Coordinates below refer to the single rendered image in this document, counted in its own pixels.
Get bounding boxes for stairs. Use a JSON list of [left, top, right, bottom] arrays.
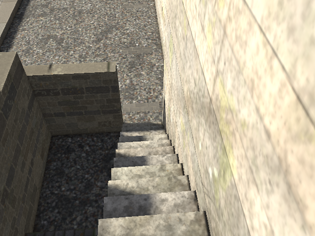
[[97, 121, 211, 236]]

